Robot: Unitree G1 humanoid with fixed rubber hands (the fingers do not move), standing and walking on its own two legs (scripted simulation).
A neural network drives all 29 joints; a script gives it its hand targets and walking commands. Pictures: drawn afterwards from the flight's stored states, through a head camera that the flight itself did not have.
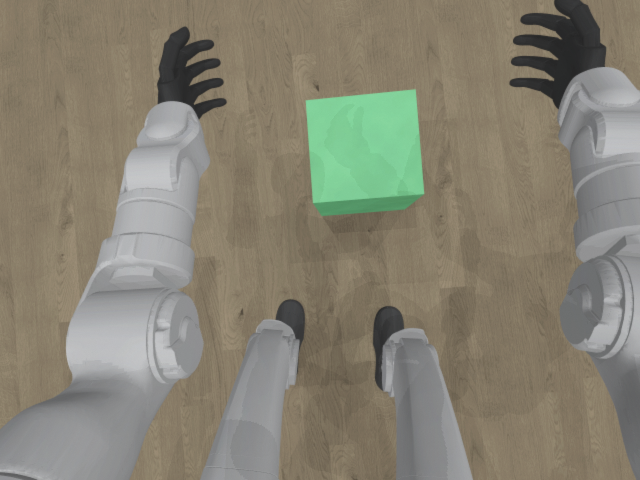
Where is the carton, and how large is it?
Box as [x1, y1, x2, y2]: [306, 89, 423, 215]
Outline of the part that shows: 415,89 306,100 313,203 321,215 404,209 423,194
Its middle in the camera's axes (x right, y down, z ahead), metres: +0.10 -0.18 +0.86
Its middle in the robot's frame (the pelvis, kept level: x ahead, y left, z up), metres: +0.56 -0.01 -0.54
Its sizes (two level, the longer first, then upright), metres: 0.210 0.200 0.250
